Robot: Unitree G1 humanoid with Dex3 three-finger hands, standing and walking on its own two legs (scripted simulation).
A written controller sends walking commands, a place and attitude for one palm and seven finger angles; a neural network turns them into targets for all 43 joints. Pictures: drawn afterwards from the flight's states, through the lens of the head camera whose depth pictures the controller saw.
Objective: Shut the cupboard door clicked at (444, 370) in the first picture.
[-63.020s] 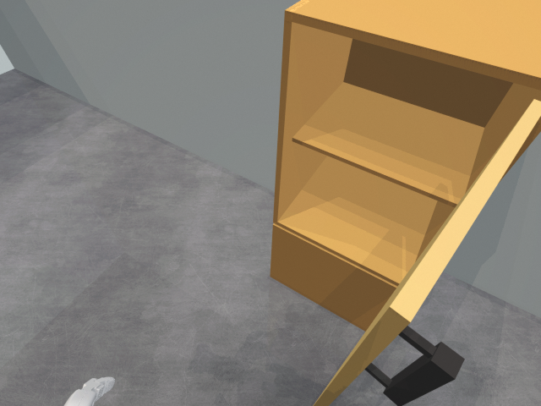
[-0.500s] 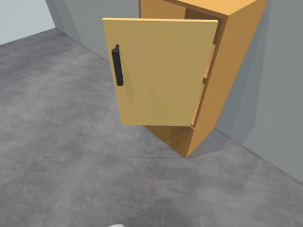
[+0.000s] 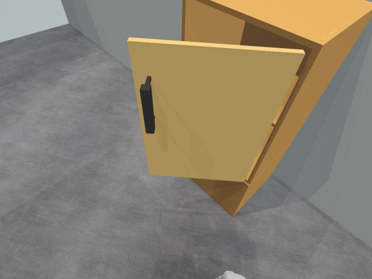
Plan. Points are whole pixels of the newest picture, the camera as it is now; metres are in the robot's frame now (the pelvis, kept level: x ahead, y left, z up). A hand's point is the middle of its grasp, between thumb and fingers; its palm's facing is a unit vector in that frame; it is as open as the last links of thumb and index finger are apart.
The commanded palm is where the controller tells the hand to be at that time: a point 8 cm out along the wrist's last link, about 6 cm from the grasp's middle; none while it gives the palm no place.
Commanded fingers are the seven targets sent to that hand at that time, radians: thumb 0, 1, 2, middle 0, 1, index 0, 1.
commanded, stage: come to a stop and stand still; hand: left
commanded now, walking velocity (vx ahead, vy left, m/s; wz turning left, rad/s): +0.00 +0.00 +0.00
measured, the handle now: (149, 105) +0.54 +0.14 +0.05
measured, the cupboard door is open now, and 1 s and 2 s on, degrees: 42 42 42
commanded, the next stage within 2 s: look again from close up in 1.64 s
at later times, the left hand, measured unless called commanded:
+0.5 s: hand out of the picture +0.10 +0.19 -0.20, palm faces +0.07 -0.98 -0.20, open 7.3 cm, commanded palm none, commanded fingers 0.00 0.90 0.90 -0.20 -0.30 -0.20 -0.30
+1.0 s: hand out of the picture +0.04 +0.20 -0.18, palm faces -0.01 -0.99 -0.16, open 7.4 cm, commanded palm none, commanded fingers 0.00 0.90 0.90 -0.20 -0.30 -0.20 -0.30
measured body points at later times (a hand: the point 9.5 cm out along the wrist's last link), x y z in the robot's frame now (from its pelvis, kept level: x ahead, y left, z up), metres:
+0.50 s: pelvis +0.03 +0.00 -0.02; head +0.07 +0.03 +0.43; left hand +0.10 +0.25 -0.18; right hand +0.11 -0.25 -0.15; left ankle +0.03 +0.11 -0.74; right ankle +0.11 -0.15 -0.75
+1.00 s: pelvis +0.00 +0.01 +0.01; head +0.03 +0.04 +0.45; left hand +0.04 +0.25 -0.17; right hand -0.02 -0.23 -0.13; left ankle +0.04 +0.11 -0.75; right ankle -0.04 -0.15 -0.70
